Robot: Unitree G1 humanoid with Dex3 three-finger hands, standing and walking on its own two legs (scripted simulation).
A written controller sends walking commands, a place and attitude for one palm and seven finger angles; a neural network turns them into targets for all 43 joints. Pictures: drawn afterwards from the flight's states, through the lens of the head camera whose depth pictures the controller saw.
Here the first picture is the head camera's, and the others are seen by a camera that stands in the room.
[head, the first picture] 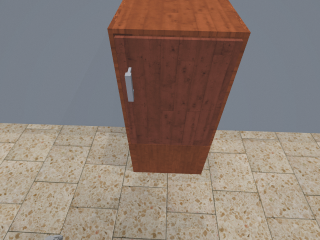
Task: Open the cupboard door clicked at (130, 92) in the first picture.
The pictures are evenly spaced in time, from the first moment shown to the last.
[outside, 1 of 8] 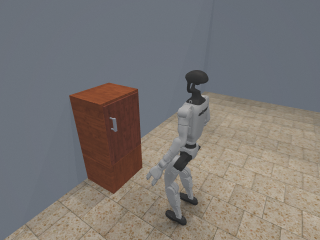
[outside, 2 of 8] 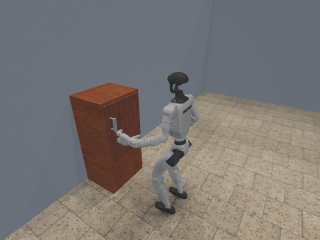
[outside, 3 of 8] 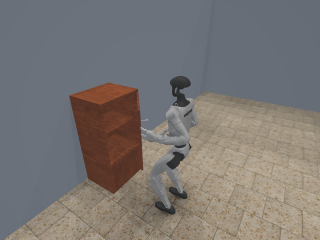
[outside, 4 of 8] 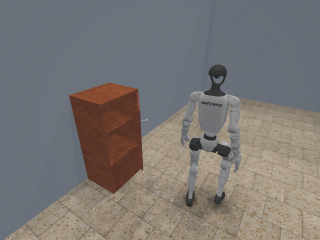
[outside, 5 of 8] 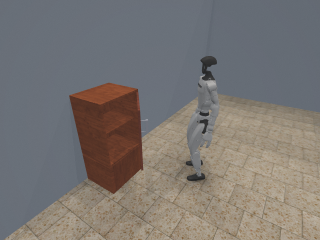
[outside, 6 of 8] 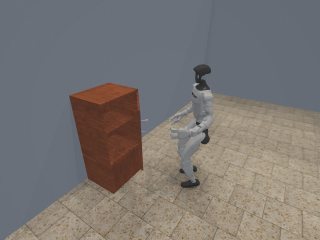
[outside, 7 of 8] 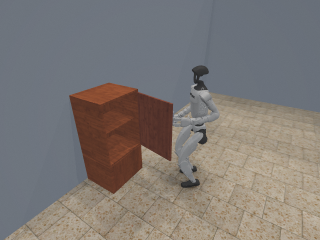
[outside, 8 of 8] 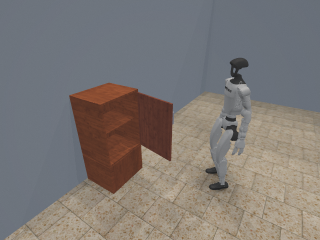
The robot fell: no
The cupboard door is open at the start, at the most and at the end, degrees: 0 81 80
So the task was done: yes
